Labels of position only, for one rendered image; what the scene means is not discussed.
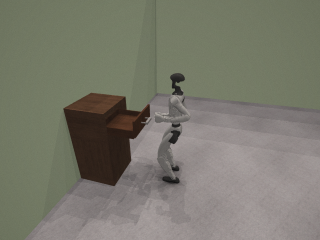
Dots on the humanoid robot head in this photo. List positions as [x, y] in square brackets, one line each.
[177, 77]

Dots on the drawer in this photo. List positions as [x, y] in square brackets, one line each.
[127, 123]

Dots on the handle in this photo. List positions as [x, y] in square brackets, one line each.
[148, 120]

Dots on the left robot hand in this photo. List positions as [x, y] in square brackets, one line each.
[158, 117]

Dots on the left robot foot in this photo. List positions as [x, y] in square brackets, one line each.
[168, 179]

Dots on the cabinet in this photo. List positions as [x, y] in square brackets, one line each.
[100, 157]

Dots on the left robot upper arm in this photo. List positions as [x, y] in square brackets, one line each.
[175, 101]

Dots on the left robot forearm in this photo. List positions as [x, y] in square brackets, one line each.
[176, 119]

